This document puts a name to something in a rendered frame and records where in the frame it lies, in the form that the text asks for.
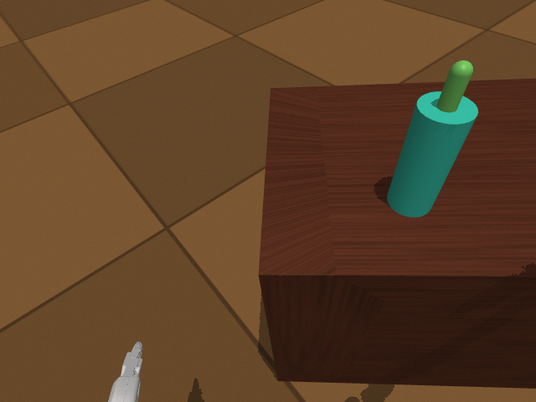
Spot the left robot hand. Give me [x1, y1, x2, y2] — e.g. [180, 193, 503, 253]
[108, 342, 142, 402]

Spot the bottle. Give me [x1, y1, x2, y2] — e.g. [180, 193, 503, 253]
[387, 60, 478, 218]

